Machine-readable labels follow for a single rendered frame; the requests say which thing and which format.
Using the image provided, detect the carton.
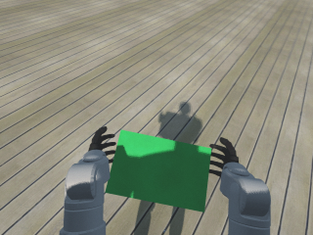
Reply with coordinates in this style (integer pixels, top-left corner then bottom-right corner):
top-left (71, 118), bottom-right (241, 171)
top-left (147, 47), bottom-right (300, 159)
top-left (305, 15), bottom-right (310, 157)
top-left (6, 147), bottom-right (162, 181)
top-left (105, 129), bottom-right (211, 212)

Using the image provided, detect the robot left forearm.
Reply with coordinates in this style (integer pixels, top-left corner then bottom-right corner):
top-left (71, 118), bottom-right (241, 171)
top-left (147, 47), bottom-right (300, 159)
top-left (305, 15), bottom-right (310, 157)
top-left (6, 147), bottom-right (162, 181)
top-left (59, 149), bottom-right (111, 235)

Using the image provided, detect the left robot hand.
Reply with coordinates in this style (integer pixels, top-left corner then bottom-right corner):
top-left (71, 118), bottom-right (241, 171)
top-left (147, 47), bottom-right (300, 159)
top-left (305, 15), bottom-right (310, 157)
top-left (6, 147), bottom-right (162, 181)
top-left (88, 126), bottom-right (116, 164)

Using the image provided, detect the robot right forearm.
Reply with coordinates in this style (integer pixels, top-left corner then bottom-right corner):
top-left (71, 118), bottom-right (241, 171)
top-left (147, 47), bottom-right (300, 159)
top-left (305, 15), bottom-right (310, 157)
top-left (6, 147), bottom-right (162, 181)
top-left (219, 162), bottom-right (271, 235)

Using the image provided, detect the right robot hand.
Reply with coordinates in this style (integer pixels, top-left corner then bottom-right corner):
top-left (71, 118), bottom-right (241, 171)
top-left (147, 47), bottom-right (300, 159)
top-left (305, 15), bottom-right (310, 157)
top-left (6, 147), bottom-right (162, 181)
top-left (209, 137), bottom-right (239, 177)

